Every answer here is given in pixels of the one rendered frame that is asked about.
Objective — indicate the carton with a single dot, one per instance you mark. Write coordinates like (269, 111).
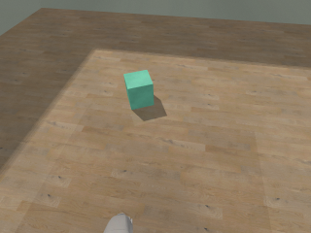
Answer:
(139, 89)

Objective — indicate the left robot thigh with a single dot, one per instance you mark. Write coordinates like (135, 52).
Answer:
(119, 224)

